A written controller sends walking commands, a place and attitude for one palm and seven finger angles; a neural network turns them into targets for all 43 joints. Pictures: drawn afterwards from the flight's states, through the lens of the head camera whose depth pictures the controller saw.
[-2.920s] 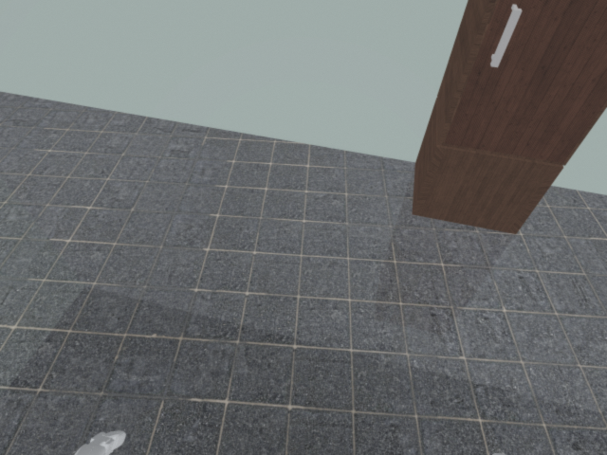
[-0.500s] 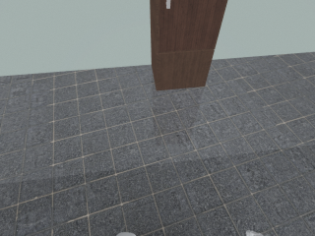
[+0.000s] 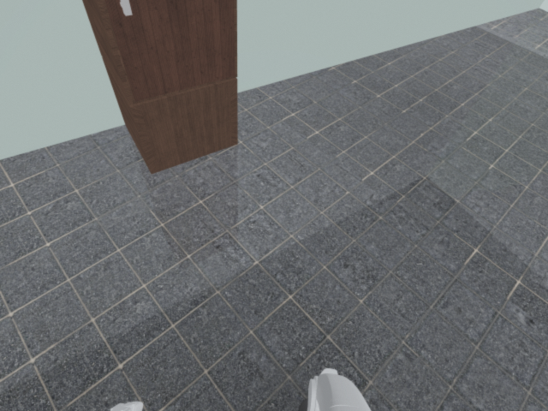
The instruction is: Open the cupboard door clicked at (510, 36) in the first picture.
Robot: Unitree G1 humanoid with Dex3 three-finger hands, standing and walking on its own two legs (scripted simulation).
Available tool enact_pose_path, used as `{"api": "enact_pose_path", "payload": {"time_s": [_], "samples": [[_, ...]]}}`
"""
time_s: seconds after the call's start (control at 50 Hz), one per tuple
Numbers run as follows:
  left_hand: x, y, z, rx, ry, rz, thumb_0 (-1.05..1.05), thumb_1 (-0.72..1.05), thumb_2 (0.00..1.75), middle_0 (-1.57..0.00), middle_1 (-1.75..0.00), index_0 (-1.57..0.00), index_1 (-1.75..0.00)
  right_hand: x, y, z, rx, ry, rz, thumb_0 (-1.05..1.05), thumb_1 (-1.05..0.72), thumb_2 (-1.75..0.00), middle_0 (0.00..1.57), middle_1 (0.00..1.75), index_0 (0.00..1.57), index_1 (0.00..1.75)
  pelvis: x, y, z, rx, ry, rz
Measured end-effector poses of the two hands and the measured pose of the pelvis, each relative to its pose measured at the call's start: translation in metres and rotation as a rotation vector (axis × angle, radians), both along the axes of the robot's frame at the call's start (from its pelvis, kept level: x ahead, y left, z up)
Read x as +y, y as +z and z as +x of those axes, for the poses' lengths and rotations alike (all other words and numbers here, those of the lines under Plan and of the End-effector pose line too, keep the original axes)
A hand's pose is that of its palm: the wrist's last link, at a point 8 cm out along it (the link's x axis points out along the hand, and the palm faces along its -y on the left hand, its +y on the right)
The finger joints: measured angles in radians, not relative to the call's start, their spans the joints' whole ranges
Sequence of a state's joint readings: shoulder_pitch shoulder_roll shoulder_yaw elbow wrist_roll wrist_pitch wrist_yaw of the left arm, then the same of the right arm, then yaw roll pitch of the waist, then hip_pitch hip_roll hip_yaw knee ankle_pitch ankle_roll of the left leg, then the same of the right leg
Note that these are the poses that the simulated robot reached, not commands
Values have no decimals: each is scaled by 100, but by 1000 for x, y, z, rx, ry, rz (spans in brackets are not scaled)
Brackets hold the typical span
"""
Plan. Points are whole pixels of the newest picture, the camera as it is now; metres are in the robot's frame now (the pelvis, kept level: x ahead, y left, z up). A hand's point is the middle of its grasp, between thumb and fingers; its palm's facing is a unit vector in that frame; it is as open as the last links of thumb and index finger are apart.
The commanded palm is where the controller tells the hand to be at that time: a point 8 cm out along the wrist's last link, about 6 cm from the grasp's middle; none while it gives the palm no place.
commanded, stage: walk to a spot facing it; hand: left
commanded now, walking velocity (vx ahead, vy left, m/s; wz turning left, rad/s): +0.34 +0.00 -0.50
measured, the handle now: out of the picture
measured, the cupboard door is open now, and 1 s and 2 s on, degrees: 0 0 0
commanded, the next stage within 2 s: turn to face it in 1.02 s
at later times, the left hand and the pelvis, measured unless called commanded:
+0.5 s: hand (185, 312) +0.31 +0.17 -0.18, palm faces -0.12 -0.97 -0.19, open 7.3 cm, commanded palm none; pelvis +0.24 -0.02 -0.01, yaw -10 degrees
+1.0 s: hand (255, 197) +0.60 +0.05 -0.18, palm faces -0.43 -0.89 -0.17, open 7.4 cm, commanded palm none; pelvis +0.45 -0.09 -0.01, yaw -25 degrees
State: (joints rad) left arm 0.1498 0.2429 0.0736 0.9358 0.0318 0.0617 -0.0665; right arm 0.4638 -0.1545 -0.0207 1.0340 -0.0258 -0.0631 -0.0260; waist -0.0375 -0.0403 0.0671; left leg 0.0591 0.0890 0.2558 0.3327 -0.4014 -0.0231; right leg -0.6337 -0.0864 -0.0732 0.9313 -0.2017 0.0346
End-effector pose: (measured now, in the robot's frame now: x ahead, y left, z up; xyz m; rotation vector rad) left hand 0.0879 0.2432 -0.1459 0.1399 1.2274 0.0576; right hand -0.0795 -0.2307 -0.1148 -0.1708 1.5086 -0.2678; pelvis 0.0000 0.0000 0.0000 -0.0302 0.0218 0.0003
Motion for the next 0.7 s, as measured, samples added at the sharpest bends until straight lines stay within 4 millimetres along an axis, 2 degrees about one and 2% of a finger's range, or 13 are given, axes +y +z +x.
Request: {"api": "enact_pose_path", "payload": {"time_s": [0.06, 0.1, 0.16, 0.22, 0.3, 0.34, 0.44, 0.5, 0.54, 0.6, 0.64, 0.7], "samples": [[-29, -6, 65, -37, -91, -18, 1, 91, 90, -20, -30, -19, -29, 1, -6, -12, 92, -85, 22, 1, -91, -90, 20, 30, 20, 30, -10, -9, 28, 8, -42, -1], [-49, -12, 108, -84, -141, -21, 1, 91, 90, -20, -30, -19, -29, -1, -12, -13, 147, -135, 40, 1, -91, -90, 20, 30, 20, 30, -20, -18, 50, 9, -67, -1], [-70, -16, 156, -163, -165, -13, 1, 91, 90, -20, -30, -20, -29, -10, -22, 5, 184, -185, 60, 1, -91, -90, 20, 30, 20, 30, -36, -28, 78, -3, -95, 10], [-77, -8, 175, -160, -158, -6, 1, 91, 90, -20, -30, -20, -29, -26, -24, 60, 95, -183, 46, 1, -91, -90, 20, 30, 20, 30, -43, -19, 102, -25, -107, 6], [-74, 3, 182, -100, -156, 23, 0, 91, 90, -20, -30, -20, -29, -46, -21, 162, -115, -132, 19, 1, -91, -90, 20, 30, 20, 30, -44, -5, 136, -25, -138, 8], [-64, 7, 188, -76, -144, 49, 0, 92, 90, -20, -30, -20, -30, -51, -17, 212, -220, -110, 12, 1, -91, -90, 20, 30, 20, 30, -42, -2, 153, -20, -150, 7], [-41, 5, 206, -19, -118, 65, 0, 92, 90, -20, -30, -20, -30, -47, -8, 315, -383, -51, 12, 1, -92, -90, 20, 30, 20, 30, -33, -1, 201, -13, -171, -8], [-27, -5, 219, 10, -85, 55, 0, 92, 90, -20, -30, -20, -30, -38, -6, 365, -425, -15, 4, 0, -91, -90, 20, 30, 20, 30, -24, -7, 235, -15, -178, -19], [-18, -15, 229, 42, -74, 50, 0, 91, 90, -20, -30, -20, -30, -32, -8, 390, -447, -6, -10, 0, -91, -90, 20, 30, 20, 30, -17, -13, 258, -21, -194, -7], [-14, -15, 249, 95, -103, 51, 1, 91, 90, -20, -30, -20, -29, -23, -4, 406, -456, -38, -17, 0, -91, -90, 20, 30, 20, 30, -12, -9, 284, -32, -235, -1], [-15, -9, 269, 109, -127, 44, 1, 91, 90, -20, -30, -20, -29, -16, -2, 403, -427, -80, -16, 0, -91, -90, 20, 30, 20, 30, -11, -2, 302, -36, -250, -4], [-24, -1, 306, 101, -160, 31, 1, 91, 90, -20, -30, -19, -29, -21, 3, 393, -363, -161, -49, -1, -95, -90, 20, 30, 21, 30, -12, 6, 326, -35, -278, -2]]}}
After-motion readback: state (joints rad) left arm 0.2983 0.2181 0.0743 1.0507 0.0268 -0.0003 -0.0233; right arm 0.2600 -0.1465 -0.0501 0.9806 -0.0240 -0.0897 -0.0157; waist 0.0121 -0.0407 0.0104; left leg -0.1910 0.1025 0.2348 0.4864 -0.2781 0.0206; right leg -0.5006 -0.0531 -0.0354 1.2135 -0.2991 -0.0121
